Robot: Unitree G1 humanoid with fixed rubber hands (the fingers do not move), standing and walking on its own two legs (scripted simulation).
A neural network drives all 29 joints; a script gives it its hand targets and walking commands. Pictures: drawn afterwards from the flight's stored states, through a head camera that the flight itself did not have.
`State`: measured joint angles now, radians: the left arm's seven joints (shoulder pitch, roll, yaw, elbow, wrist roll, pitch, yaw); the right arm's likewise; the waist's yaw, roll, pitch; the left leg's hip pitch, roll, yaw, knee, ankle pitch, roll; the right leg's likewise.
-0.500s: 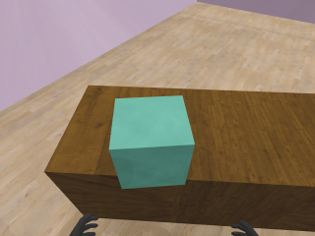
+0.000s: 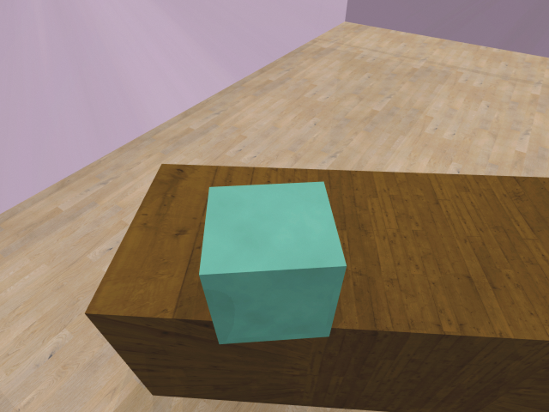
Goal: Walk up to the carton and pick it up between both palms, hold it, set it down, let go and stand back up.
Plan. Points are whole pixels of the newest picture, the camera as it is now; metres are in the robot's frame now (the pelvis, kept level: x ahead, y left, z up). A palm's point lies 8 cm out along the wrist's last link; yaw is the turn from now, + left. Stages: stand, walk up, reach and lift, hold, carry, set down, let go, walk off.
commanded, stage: stand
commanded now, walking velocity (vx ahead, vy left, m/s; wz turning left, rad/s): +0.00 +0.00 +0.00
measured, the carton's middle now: (270, 263) +0.43 +0.02 -0.08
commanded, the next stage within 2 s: none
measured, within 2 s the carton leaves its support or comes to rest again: neither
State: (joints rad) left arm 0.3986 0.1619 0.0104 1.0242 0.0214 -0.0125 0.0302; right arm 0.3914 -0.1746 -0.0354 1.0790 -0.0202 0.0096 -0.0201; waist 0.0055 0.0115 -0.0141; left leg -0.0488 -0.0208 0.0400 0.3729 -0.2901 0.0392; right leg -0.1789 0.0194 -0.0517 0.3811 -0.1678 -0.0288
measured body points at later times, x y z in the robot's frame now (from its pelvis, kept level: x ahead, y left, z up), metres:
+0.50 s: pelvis +0.00 +0.02 +0.00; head -0.01 +0.02 +0.45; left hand -0.04 +0.22 -0.17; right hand -0.06 -0.18 -0.16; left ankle -0.05 +0.09 -0.74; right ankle +0.03 -0.10 -0.74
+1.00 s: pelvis +0.00 +0.05 +0.00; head -0.01 +0.05 +0.45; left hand -0.04 +0.25 -0.17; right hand -0.07 -0.14 -0.16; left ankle -0.05 +0.09 -0.74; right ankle +0.03 -0.10 -0.74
